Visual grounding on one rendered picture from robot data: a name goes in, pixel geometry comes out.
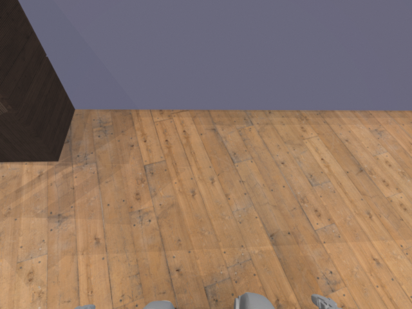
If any right robot thigh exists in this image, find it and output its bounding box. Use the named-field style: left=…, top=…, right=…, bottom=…
left=234, top=292, right=275, bottom=309

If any robot right hand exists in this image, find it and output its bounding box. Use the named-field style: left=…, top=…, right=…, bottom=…
left=311, top=294, right=342, bottom=309

